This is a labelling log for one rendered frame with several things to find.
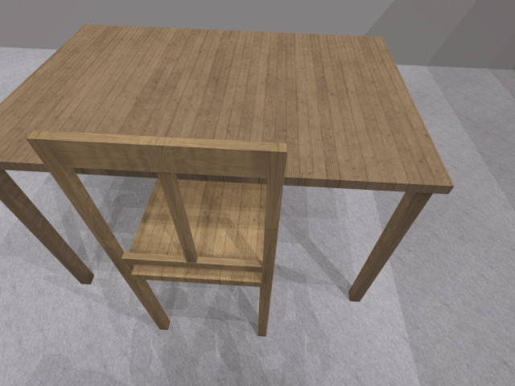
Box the table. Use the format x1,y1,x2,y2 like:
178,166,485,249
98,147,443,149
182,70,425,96
0,24,454,302

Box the chair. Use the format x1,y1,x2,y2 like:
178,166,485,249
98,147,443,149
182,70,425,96
26,130,287,337

